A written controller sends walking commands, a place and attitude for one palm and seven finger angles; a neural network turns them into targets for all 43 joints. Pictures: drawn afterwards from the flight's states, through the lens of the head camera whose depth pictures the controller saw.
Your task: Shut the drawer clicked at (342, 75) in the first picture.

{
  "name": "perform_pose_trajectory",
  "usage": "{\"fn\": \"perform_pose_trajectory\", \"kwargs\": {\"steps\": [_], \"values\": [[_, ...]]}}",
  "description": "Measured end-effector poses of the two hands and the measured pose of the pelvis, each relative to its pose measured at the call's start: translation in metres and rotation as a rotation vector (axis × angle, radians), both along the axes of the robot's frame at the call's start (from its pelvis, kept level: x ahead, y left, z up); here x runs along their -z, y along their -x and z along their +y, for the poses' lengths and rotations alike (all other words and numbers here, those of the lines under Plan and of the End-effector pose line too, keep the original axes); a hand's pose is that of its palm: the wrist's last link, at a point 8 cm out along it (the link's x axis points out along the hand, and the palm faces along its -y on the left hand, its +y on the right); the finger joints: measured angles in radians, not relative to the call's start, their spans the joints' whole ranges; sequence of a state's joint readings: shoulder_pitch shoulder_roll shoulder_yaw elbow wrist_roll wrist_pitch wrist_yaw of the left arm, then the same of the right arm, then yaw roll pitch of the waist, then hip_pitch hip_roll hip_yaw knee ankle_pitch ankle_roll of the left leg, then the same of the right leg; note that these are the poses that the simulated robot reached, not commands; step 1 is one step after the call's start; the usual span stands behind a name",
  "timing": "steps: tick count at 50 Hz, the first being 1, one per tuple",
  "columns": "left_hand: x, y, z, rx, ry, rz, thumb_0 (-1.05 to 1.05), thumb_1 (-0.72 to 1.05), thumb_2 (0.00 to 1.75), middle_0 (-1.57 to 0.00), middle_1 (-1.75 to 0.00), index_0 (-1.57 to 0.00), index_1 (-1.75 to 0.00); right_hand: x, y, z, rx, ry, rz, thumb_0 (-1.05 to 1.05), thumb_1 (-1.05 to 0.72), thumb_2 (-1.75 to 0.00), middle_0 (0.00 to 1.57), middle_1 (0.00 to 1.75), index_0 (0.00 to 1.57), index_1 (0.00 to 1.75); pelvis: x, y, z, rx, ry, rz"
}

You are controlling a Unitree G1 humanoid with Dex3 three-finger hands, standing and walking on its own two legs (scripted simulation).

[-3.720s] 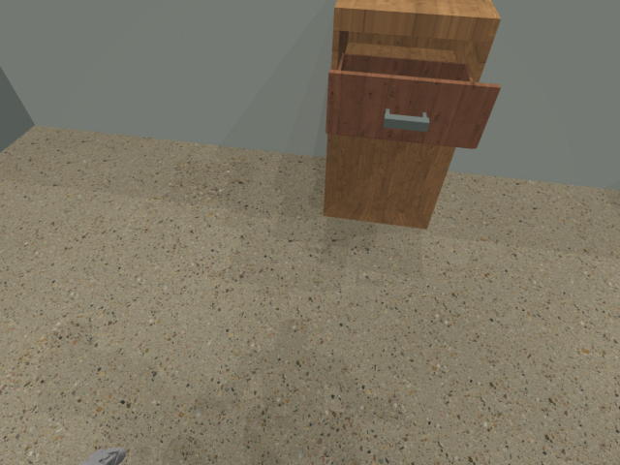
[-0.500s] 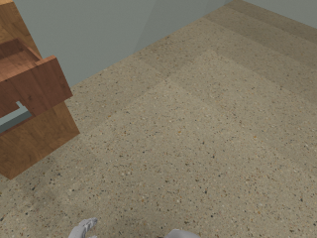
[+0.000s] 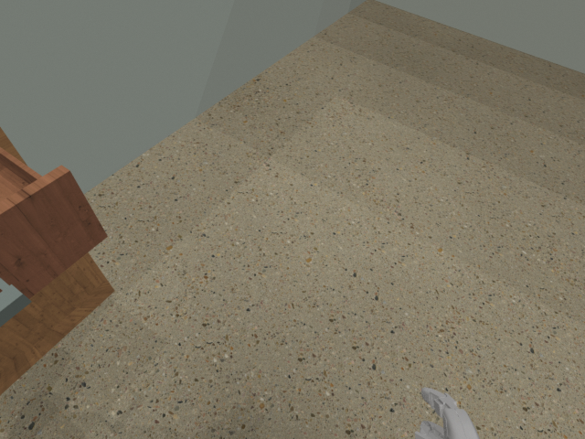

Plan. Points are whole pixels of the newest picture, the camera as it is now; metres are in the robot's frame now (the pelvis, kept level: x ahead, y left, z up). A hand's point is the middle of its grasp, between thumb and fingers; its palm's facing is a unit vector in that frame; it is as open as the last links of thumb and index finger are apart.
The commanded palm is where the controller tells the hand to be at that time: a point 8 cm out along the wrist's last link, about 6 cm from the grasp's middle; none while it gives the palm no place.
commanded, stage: walk to a spot facing it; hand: left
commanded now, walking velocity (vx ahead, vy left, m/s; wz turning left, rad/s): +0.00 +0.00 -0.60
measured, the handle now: out of the picture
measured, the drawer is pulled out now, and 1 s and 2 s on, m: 0.29 0.29 0.29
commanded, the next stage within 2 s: turn to face it in 1.52 s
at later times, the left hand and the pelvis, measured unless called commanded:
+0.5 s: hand (221, 391) +0.20 +0.13 -0.15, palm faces -0.35 -0.90 -0.27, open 7.4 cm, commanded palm none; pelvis +0.01 -0.02 -0.01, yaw -20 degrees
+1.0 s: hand (224, 424) +0.15 +0.11 -0.15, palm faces -0.42 -0.88 -0.20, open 7.4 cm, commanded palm none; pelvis +0.09 -0.06 +0.01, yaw -33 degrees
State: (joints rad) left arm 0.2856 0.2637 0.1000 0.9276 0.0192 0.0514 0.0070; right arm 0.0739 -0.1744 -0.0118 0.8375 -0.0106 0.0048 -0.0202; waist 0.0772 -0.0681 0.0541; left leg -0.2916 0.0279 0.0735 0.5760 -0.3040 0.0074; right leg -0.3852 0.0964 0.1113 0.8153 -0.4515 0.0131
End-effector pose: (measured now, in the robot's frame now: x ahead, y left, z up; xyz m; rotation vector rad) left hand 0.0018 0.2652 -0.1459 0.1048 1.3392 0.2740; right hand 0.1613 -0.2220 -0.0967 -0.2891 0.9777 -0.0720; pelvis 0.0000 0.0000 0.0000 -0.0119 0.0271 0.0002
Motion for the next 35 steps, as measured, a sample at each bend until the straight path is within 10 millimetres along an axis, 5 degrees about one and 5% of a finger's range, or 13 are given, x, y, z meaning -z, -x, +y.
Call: {"fn": "perform_pose_trajectory", "kwargs": {"steps": [6, 13, 18, 25, 29, 35], "values": [[-0.002, -0.035, 0.012, 0.112, 0.047, 0.002, 0.01, 0.91, 0.9, -0.19, -0.3, -0.2, -0.3, -0.011, 0.048, 0.002, 0.12, 0.031, 0.063, 0.01, -0.91, -0.9, 0.21, 0.3, 0.2, 0.3, -0.011, -0.005, 0.015, 0.079, 0.036, -0.017], [-0.006, -0.088, 0.004, 0.244, 0.059, -0.023, 0.0, 0.91, 0.9, -0.19, -0.3, -0.2, -0.3, -0.003, 0.129, -0.006, 0.313, 0.024, 0.188, 0.01, -0.91, -0.9, 0.21, 0.3, 0.2, 0.3, -0.014, -0.009, 0.019, 0.17, 0.043, -0.02], [-0.012, -0.135, -0.023, 0.365, 0.046, -0.062, 0.01, 0.91, 0.9, -0.19, -0.3, -0.2, -0.3, 0.013, 0.193, -0.012, 0.457, -0.014, 0.292, 0.01, -0.91, -0.9, 0.2, 0.3, 0.2, 0.3, -0.01, -0.009, 0.01, 0.245, 0.023, -0.022], [-0.024, -0.203, -0.088, 0.563, -0.012, -0.197, 0.01, 0.91, 0.9, -0.19, -0.3, -0.2, -0.3, 0.053, 0.266, -0.027, 0.614, -0.113, 0.401, 0.01, -0.91, -0.9, 0.2, 0.3, 0.2, 0.3, 0.01, -0.008, -0.02, 0.347, -0.016, -0.022], [-0.038, -0.216, -0.114, 0.6, -0.035, -0.256, 0.0, 0.91, 0.89, -0.19, -0.3, -0.2, -0.3, 0.06, 0.274, -0.037, 0.649, -0.147, 0.425, 0.01, -0.91, -0.9, 0.2, 0.29, 0.2, 0.3, 0.007, -0.005, -0.034, 0.379, -0.018, -0.033], [-0.051, -0.209, -0.135, 0.633, -0.023, -0.222, 0.0, 0.9, 0.89, -0.2, -0.3, -0.21, -0.3, 0.044, 0.238, -0.06, 0.662, -0.163, 0.285, 0.01, -0.91, -0.9, 0.2, 0.29, 0.2, 0.3, -0.01, -0.013, -0.05, 0.451, -0.04, -0.026]]}}
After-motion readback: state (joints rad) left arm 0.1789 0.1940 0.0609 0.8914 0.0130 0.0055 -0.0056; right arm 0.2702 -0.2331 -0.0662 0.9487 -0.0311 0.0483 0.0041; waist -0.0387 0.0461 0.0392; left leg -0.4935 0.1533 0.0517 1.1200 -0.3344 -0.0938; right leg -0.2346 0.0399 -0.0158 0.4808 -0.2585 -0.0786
